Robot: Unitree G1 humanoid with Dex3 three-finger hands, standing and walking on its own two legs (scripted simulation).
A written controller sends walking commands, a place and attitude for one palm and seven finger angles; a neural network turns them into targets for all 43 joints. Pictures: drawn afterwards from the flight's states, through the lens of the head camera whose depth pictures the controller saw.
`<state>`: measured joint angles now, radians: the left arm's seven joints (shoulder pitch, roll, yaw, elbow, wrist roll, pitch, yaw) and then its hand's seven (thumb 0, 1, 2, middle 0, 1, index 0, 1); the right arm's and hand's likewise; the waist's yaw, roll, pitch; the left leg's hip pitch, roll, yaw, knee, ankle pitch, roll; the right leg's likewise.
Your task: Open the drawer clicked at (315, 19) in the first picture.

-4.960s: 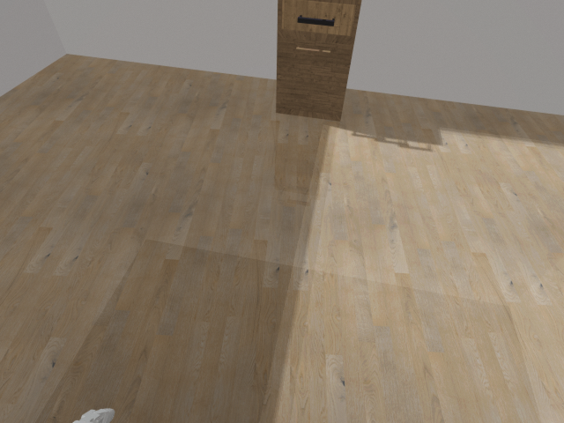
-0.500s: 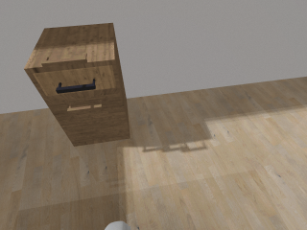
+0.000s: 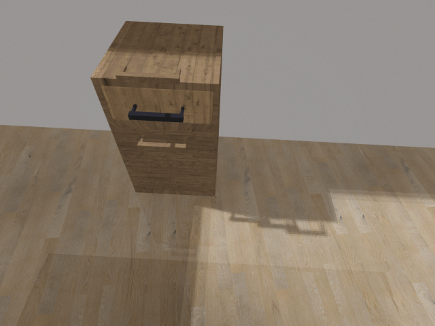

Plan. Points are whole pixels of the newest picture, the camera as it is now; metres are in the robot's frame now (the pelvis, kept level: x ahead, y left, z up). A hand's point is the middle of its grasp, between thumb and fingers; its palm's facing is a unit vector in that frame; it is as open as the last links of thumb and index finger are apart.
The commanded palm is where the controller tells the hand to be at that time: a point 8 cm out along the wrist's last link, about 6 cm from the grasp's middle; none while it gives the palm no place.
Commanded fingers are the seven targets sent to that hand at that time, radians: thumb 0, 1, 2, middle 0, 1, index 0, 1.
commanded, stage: take the last steps up to it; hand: left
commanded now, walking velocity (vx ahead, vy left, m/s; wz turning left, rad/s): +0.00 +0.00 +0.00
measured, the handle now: (157, 112) +0.80 +0.27 -0.16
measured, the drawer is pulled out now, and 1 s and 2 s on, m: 0.00 0.00 0.00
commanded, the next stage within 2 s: come to a stop and stand still in 1.02 s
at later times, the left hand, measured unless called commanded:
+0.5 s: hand out of the picture -0.04 +0.16 -0.17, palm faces +0.24 -0.96 -0.16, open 7.3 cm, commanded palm none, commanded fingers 0.00 0.90 0.90 -0.20 -0.30 -0.20 -0.30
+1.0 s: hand (143, 241) +0.32 +0.21 -0.16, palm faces +0.07 -0.97 -0.23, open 7.3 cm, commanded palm none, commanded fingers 0.00 0.90 0.90 -0.20 -0.30 -0.20 -0.30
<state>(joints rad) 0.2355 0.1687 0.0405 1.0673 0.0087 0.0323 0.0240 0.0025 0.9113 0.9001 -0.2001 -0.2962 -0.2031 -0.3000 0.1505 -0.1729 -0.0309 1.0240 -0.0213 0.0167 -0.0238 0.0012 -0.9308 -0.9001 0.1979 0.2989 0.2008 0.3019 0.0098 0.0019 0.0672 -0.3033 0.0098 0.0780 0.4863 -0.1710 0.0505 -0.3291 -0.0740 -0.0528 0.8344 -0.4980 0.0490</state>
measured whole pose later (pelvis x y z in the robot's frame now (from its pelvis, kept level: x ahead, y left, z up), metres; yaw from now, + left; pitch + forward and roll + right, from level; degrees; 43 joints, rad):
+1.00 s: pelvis +0.22 +0.02 -0.02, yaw +4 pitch -2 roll +2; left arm 0.11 0.17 0.05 0.99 0.02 -0.05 -0.01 0.00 0.91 0.90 -0.20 -0.30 -0.20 -0.30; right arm 0.42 -0.12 -0.03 1.16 -0.02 -0.03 -0.01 0.01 -0.91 -0.90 0.20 0.30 0.20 0.30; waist -0.04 0.02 0.08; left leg -0.03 0.06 0.16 0.63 -0.49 -0.01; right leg -0.41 -0.06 -0.13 0.63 -0.17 -0.05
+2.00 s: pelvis +0.25 -0.04 +0.00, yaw +5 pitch -2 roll +0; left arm 0.24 0.15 0.01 1.09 0.00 0.01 0.04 0.01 0.94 0.90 -0.20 -0.30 -0.21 -0.30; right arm 0.27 -0.19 -0.02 1.13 -0.01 0.04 -0.03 0.01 -0.91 -0.90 0.19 0.30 0.20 0.30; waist -0.03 0.03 0.02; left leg -0.22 0.08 -0.02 0.47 -0.23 -0.07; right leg -0.14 0.04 -0.10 0.49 -0.32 -0.07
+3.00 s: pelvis +0.22 +0.06 +0.00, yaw +4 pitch -1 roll -1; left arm 0.38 0.17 0.00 1.09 0.03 0.02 0.03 0.00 0.91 0.90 -0.20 -0.30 -0.20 -0.30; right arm 0.33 -0.15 0.02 1.06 -0.02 0.00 -0.03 0.01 -0.92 -0.90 0.20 0.30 0.20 0.30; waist 0.01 -0.03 -0.01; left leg -0.23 -0.08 0.10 0.44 -0.21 0.12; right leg -0.21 -0.07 -0.02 0.52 -0.35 -0.02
